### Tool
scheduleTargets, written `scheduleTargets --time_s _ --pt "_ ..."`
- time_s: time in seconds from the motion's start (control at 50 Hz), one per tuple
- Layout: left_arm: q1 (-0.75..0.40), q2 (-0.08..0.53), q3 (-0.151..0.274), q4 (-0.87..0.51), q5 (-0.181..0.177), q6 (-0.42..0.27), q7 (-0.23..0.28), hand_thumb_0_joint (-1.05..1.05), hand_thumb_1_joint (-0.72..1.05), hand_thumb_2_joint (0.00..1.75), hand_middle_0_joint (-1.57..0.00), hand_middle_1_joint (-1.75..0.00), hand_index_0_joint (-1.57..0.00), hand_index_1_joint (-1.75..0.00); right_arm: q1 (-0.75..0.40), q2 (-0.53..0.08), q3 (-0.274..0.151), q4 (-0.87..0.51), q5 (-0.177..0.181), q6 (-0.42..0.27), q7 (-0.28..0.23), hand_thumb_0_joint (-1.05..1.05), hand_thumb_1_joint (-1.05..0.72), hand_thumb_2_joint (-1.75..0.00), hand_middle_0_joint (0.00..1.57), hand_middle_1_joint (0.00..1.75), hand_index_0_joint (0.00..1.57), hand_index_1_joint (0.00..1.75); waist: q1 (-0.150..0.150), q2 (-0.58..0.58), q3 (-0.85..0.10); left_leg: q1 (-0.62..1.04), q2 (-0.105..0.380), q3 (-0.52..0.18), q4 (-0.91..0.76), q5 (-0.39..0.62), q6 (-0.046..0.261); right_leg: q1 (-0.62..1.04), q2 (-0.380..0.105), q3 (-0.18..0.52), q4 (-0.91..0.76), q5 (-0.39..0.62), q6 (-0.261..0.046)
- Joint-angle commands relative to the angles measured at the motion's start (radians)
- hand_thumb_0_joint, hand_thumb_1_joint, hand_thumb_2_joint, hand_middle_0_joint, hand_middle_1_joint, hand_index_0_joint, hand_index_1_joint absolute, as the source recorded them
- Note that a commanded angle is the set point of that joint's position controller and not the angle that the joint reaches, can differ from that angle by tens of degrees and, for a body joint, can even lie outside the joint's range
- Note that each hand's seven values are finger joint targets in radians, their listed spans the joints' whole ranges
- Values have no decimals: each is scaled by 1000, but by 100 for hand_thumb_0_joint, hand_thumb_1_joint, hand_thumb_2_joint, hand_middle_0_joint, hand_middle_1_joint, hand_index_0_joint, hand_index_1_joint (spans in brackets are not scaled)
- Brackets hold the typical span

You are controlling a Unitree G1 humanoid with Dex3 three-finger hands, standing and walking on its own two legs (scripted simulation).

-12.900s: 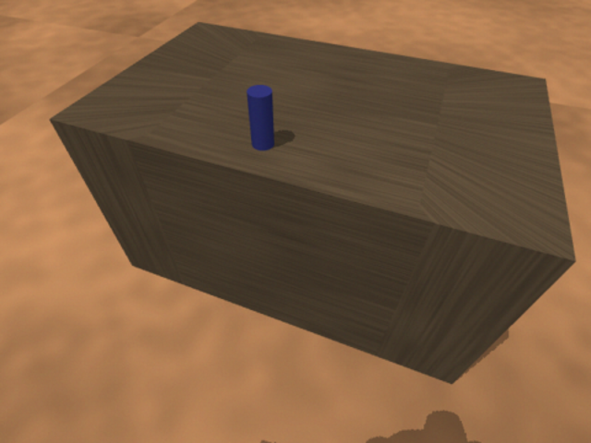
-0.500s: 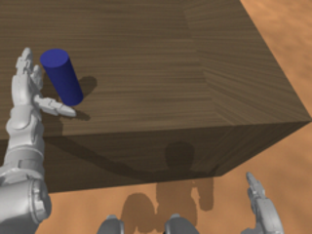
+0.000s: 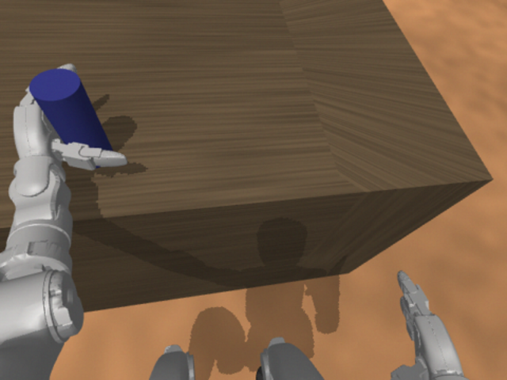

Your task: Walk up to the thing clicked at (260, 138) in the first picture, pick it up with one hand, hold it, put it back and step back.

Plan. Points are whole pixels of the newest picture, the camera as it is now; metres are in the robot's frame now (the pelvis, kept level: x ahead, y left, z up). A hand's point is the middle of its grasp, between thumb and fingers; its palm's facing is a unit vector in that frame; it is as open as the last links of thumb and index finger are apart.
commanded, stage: close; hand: left
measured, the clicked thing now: (77, 124) +0.49 +0.21 +0.08
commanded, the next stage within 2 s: settle in 0.36 s
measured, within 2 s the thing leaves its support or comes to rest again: leaves its support in 0.76 s
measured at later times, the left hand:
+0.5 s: hand (84, 134) +0.48 +0.20 +0.06, palm faces +0.15 -0.99 +0.00, open 7.9 cm
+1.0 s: hand (68, 119) +0.48 +0.21 +0.10, palm faces +0.16 -0.99 -0.03, open 7.8 cm
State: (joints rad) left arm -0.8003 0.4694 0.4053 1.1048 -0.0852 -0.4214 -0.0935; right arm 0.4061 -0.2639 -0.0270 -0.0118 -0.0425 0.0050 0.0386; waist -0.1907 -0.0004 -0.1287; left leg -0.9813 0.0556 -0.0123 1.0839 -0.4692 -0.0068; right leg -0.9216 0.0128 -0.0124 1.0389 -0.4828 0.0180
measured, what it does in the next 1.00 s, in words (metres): stands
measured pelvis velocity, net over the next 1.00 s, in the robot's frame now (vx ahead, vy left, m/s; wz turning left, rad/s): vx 0.01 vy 0.01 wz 0.00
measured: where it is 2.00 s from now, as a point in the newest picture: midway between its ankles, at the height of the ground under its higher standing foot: outside the picture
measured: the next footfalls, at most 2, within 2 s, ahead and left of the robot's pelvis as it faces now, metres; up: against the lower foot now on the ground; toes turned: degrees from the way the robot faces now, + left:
none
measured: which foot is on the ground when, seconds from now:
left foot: down 0.00-1.00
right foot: down 0.00-1.00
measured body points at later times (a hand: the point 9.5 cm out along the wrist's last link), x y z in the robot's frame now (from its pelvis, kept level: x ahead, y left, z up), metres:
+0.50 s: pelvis +0.00 +0.00 +0.00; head +0.11 +0.03 +0.44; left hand +0.47 +0.25 +0.07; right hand +0.15 -0.26 +0.00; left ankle +0.02 +0.12 -0.66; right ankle +0.00 -0.13 -0.66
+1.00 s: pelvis +0.01 +0.01 +0.02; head +0.09 +0.03 +0.46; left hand +0.47 +0.26 +0.11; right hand +0.16 -0.25 +0.00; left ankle +0.02 +0.12 -0.66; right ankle +0.00 -0.13 -0.66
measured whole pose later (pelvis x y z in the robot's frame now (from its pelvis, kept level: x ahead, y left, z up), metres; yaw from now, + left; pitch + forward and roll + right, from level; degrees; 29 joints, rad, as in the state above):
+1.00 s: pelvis +0.01 +0.01 +0.02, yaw +0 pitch +16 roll -2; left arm -0.71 0.41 0.32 0.95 -0.10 -0.28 -0.05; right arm 0.39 -0.25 -0.04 0.06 -0.02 0.05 0.00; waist -0.14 0.00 -0.12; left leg -0.82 0.05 0.00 0.99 -0.45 0.00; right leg -0.76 0.00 0.00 0.93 -0.46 0.03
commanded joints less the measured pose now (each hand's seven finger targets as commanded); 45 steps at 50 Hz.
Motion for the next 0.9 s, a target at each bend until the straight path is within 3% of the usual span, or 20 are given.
scheduleTargets --time_s 0.0,0.04,0.1,0.16,0.22,0.26,0.28,0.34,0.4,0.42,0.44,0.48,0.52,0.56,0.6,0.64,0.76,0.8,0.86,0.88 --pt "-404 256 24 -267 -4 -50 12 0 -24 45 -79 -62 -80 -62 20 -158 -103 -187 3 -47 -14 0 52 -5 5 5 5 5 19 149 -539 417 -26 -17 -108 392 21 205 21 -7 -119 388 -29" --pt "-400 181 -15 -269 -10 -43 11 0 -17 51 -86 -69 -87 -69 38 -127 -88 -154 1 -43 -13 0 52 -5 5 5 5 5 17 176 -508 424 -23 -20 -115 399 14 188 21 -12 -116 376 -33" --pt "-366 189 -6 -276 -9 -40 18 0 -8 56 -91 -74 -91 -74 29 -166 -123 -163 2 -41 -19 0 52 -5 5 5 5 5 12 149 -489 435 -17 -24 -122 411 13 173 24 -17 -119 375 -35" --pt "-337 133 -28 -231 -11 -36 24 0 -3 64 -100 -84 -101 -84 28 -129 -94 -162 3 -40 -15 0 52 -5 5 5 5 5 2 111 -449 410 -16 -23 -119 406 20 171 24 -18 -122 382 -31" --pt "-364 198 4 -280 -6 -53 39 0 4 72 -108 -92 -108 -92 36 -137 -101 -148 1 -38 -17 0 52 -5 5 5 5 5 12 94 -460 363 -31 -3 -111 355 35 220 14 5 -137 405 -17" --pt "-362 206 1 -309 -5 -57 35 0 10 77 -113 -97 -113 -97 40 -145 -116 -161 5 -38 -18 0 52 -5 5 5 5 5 17 122 -477 395 -33 -2 -121 347 30 223 13 3 -134 380 -21" --pt "-333 170 -9 -242 -4 -51 32 0 13 81 -117 -101 -117 -101 30 -147 -118 -187 5 -37 -18 0 51 -5 5 5 5 5 4 94 -470 396 -30 -6 -121 345 31 209 16 -1 -138 374 -21" --pt "-321 207 27 -233 -7 -60 34 0 24 100 -126 -116 -126 -117 48 -141 -108 -152 5 -34 -15 0 52 -5 5 5 5 5 16 97 -438 368 -30 -9 -123 347 27 207 17 -4 -130 371 -24" --pt "-335 161 -5 -279 -15 -61 21 0 35 117 -135 -129 -135 -130 41 -118 -90 -161 5 -37 -8 0 52 -5 5 5 5 5 27 145 -472 431 -25 -17 -128 383 17 182 22 -16 -124 352 -33" --pt "-308 162 -2 -247 -18 -55 17 0 37 120 -136 -132 -136 -133 50 -129 -96 -155 6 -36 -9 0 53 -5 5 5 5 5 27 135 -461 422 -23 -20 -129 394 16 186 22 -18 -124 359 -35" --pt "-316 214 28 -292 -17 -59 23 0 39 126 -137 -136 -137 -137 34 -139 -102 -144 5 -34 -10 0 52 -5 5 5 5 5 45 153 -464 418 -23 -21 -133 394 12 194 23 -19 -120 355 -36" --pt "-328 166 -7 -297 -18 -59 16 0 52 130 -130 -133 -129 -135 6 -129 -93 -167 2 -37 -7 0 53 -6 5 5 5 5 39 162 -485 442 -17 -27 -137 405 7 192 25 -24 -119 350 -40" --pt "-364 211 -2 -352 -8 -56 21 0 57 132 -132 -135 -131 -137 8 -143 -105 -167 4 -33 -14 0 52 -6 5 5 5 5 40 172 -508 456 -18 -23 -136 406 9 204 22 -16 -122 359 -37" --pt "-396 230 13 -401 -14 -51 32 0 49 134 -135 -139 -134 -141 -3 -137 -101 -183 7 -28 -18 0 52 -6 5 5 5 5 51 164 -530 447 -23 -17 -142 391 12 242 21 -10 -127 365 -35" --pt "-393 180 -12 -405 -34 -39 31 0 40 133 -137 -141 -136 -144 20 -137 -104 -154 9 -26 -24 0 52 -6 5 5 5 5 41 148 -531 465 -20 -17 -142 405 16 248 20 -10 -134 387 -32" --pt "-411 210 -9 -447 -33 -33 36 0 34 130 -134 -139 -134 -142 15 -148 -111 -165 12 -24 -30 0 52 -6 5 5 5 5 43 149 -547 491 -21 -13 -144 429 18 259 19 -8 -141 409 -29" --pt "-416 192 -31 -465 -35 4 51 0 33 130 -131 -138 -130 -140 36 -133 -106 -122 18 -12 -44 0 53 -6 5 5 5 5 36 126 -491 494 -31 2 -166 404 27 289 14 5 -174 434 -19" --pt "-469 203 -36 -524 -30 6 52 0 34 131 -130 -136 -129 -139 29 -115 -86 -113 18 -9 -39 0 53 -6 5 5 5 5 47 182 -520 548 -24 -11 -172 454 15 266 14 -6 -166 422 -29" --pt "-425 201 -31 -481 -34 32 50 0 34 132 -130 -138 -129 -140 36 -137 -115 -78 22 -4 -45 0 53 -6 5 5 5 5 48 168 -490 561 -21 -12 -186 469 14 271 14 -8 -181 424 -30" --pt "-423 176 -43 -458 -34 40 48 0 29 131 -129 -137 -129 -140 19 -124 -100 -82 21 -5 -43 0 54 -6 5 5 5 5 47 147 -471 556 -19 -12 -191 470 14 274 15 -10 -185 427 -29"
